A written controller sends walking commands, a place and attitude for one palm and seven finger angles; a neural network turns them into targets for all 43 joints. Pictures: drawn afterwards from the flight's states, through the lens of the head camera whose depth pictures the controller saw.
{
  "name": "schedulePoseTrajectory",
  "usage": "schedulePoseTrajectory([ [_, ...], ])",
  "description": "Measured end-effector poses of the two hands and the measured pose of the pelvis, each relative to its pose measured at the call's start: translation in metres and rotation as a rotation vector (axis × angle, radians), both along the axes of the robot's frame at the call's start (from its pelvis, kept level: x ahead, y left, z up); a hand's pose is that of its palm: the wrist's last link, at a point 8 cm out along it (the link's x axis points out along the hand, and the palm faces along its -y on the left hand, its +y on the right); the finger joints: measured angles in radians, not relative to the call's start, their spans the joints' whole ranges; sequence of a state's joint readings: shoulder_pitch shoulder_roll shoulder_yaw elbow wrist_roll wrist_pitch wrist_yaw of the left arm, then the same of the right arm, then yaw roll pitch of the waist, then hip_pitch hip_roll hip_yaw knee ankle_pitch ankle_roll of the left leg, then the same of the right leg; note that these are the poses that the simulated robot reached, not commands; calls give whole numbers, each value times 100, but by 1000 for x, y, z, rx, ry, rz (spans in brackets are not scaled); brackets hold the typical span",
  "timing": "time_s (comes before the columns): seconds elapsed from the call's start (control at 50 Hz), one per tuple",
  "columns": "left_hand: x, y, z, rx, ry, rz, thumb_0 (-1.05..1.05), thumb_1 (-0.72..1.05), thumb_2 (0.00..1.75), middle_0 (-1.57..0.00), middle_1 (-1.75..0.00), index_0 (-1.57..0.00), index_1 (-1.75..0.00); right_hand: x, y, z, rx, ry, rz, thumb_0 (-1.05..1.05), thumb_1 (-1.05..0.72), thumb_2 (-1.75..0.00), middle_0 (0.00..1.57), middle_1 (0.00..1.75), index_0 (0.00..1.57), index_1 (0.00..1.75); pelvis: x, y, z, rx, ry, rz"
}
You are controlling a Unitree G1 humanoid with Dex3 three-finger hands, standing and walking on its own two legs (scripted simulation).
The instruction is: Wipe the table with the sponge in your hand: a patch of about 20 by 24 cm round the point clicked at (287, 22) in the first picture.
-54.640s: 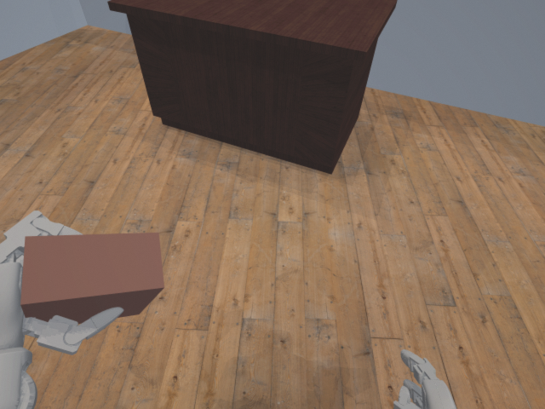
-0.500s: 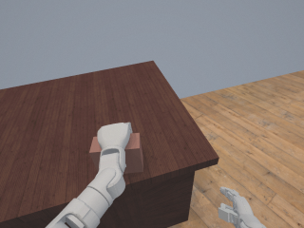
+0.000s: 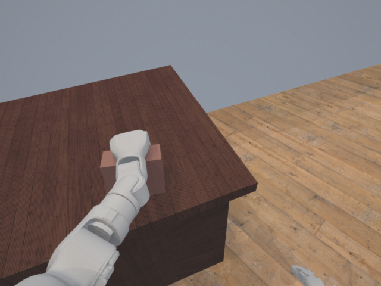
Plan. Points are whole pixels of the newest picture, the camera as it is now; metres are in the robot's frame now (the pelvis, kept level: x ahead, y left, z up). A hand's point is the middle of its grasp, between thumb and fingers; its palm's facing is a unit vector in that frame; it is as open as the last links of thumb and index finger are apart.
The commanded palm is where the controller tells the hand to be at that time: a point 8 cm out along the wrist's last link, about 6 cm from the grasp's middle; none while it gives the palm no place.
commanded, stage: wipe forward along the third lane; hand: left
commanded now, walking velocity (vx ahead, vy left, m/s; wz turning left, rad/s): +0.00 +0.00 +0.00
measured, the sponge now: (137, 177) +0.38 +0.17 +0.01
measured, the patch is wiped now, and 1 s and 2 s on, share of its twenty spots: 0.85 1.00 1.00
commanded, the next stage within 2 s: wipe back along the third lane in 1.00 s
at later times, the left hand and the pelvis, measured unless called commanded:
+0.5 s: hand (134, 148) +0.43 +0.18 +0.07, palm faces -0.07 -0.05 -1.00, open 10.0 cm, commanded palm +0.42 +0.20 +0.10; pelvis +0.01 +0.00 +0.00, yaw -1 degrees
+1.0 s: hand (130, 136) +0.48 +0.21 +0.07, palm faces -0.09 -0.03 -1.00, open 10.0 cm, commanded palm +0.47 +0.22 +0.10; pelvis +0.02 +0.02 +0.00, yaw -1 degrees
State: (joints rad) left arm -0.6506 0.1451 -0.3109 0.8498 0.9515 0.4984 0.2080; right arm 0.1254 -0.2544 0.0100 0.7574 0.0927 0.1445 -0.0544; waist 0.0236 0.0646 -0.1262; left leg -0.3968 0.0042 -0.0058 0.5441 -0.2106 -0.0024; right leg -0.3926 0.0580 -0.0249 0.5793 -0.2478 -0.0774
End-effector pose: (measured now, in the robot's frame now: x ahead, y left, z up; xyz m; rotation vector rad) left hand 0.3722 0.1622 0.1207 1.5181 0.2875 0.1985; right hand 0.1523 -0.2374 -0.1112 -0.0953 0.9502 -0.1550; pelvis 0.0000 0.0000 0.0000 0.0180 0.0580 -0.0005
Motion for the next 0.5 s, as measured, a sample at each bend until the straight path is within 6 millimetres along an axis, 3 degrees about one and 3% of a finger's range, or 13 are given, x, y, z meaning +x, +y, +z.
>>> schedulePoseTrajectory([
  [0.2, 17, 3, 0, 3, 8, 8, 1, -57, 107, -76, -132, -83, -127, -22, -8, -9, -7, 49, -36, 1, -91, -90, 19, 30, 20, 30, 1, -3, -1, -2, 29, -6],
  [0.5, 46, 16, 0, 1, 19, 21, 2, -57, 107, -75, -133, -82, -129, -26, -17, -7, -31, 71, -62, 1, -91, -90, 19, 30, 20, 30, 7, -3, -1, -9, 71, -13],
])
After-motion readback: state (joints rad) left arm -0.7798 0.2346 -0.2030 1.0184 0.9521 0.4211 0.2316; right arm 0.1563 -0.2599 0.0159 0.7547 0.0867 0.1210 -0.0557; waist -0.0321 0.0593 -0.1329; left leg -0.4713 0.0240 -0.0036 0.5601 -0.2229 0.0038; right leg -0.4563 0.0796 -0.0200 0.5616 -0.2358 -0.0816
